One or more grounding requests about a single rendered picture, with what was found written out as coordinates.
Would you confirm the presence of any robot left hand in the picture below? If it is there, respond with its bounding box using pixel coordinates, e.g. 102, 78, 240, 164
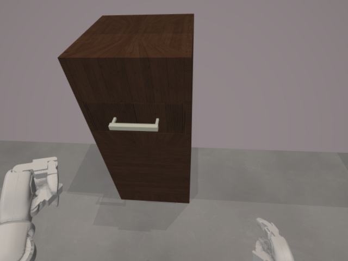
0, 157, 63, 225

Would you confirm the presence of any robot left forearm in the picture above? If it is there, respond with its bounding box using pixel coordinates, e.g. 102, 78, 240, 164
0, 220, 36, 261

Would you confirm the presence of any handle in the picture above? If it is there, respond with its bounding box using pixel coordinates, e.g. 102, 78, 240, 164
108, 117, 159, 132

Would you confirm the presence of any drawer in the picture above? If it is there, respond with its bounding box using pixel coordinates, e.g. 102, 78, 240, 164
84, 102, 185, 133

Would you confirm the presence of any robot right hand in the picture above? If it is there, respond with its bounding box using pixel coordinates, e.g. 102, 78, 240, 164
252, 217, 294, 261

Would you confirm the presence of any cabinet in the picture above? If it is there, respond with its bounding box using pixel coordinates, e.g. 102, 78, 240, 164
58, 14, 194, 203

